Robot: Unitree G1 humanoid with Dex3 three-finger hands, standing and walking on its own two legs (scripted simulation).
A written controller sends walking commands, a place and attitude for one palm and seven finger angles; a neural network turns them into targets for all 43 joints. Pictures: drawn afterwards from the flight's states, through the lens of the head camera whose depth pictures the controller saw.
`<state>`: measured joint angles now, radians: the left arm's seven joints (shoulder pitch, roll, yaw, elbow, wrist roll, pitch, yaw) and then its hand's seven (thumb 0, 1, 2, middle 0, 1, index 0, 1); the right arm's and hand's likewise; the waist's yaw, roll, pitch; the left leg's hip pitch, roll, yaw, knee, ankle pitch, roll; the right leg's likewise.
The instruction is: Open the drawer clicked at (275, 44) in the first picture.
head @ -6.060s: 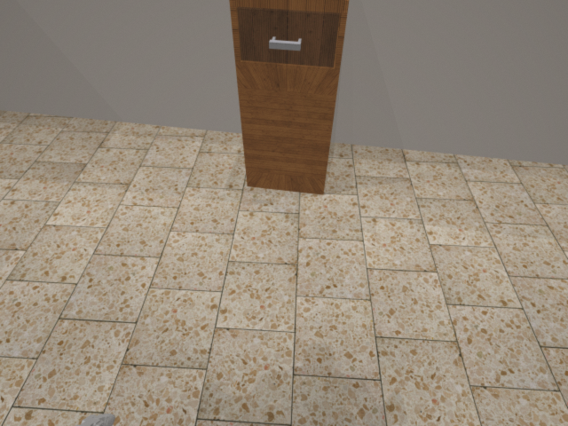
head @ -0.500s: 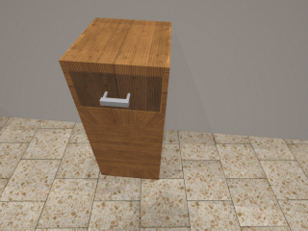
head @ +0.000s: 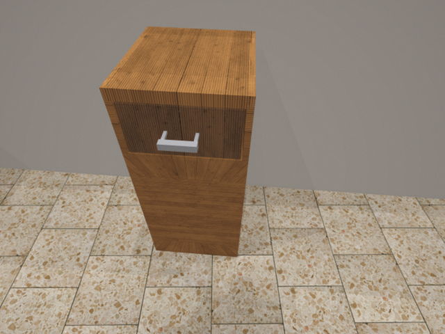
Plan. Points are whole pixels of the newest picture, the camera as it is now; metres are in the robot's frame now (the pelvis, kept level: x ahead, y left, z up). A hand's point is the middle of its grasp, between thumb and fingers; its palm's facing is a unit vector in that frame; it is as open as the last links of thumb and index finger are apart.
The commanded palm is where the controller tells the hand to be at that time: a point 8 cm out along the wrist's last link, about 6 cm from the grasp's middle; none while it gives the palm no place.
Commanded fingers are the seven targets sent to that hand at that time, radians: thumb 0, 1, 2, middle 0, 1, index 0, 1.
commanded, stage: shuffle to correct the standing spot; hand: left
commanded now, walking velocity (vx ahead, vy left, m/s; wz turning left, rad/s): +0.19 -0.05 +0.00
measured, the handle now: (179, 140) +0.61 +0.16 -0.02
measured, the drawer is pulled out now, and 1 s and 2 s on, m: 0.00 0.00 0.00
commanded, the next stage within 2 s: come to a stop and stand still in 0.18 s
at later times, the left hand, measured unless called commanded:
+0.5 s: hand out of the picture +0.04 +0.15 -0.19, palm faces +0.05 -0.99 -0.11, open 7.4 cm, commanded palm none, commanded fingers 0.00 0.90 0.90 -0.20 -0.30 -0.20 -0.30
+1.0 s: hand out of the picture +0.16 +0.19 -0.17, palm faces -0.02 -0.97 -0.23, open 7.3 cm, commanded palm none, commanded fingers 0.00 0.90 0.90 -0.20 -0.30 -0.20 -0.30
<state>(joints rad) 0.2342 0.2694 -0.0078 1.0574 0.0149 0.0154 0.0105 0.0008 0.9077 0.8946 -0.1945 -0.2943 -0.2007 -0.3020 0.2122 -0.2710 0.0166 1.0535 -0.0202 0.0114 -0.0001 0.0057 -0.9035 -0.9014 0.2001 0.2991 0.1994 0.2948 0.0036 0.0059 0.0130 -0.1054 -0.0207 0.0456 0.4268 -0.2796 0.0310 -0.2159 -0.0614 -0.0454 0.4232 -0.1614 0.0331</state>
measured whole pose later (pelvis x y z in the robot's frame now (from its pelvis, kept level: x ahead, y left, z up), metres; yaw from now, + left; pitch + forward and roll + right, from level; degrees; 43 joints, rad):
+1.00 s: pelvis +0.06 +0.01 -0.01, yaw -2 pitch -1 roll +0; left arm 0.18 0.18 0.01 0.94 0.01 0.03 0.02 0.00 0.91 0.89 -0.19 -0.29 -0.20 -0.30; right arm 0.27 -0.19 0.00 0.95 -0.02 0.01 -0.04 0.00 -0.91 -0.90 0.20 0.30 0.20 0.29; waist -0.01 0.02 0.04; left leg -0.15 -0.02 0.15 0.56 -0.39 0.06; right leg -0.29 -0.03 -0.04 0.65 -0.33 -0.04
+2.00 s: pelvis +0.09 -0.04 +0.00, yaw -1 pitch +0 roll +0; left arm 0.28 0.14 -0.01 1.13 0.01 -0.02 0.04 0.01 0.93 0.89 -0.20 -0.29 -0.20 -0.30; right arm 0.30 -0.14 0.02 1.13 -0.01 -0.01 -0.04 0.00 -0.91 -0.90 0.20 0.30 0.20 0.29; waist -0.01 0.03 0.02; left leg -0.11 0.05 0.11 0.47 -0.34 -0.02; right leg -0.20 0.04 -0.08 0.48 -0.28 -0.06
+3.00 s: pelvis +0.03 -0.01 -0.02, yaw +0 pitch +3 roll +1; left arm 0.16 0.38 -0.08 0.02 1.01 0.00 0.31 0.00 -0.09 0.47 -0.29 -0.93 -0.29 -0.94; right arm 0.18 -0.28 -0.04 0.63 -0.03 0.10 -0.02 0.01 -0.90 -0.90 0.20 0.30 0.20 0.29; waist 0.06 0.05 -0.01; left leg -0.33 -0.01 0.10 0.61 -0.34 0.04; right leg -0.43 -0.03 -0.05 0.63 -0.26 -0.02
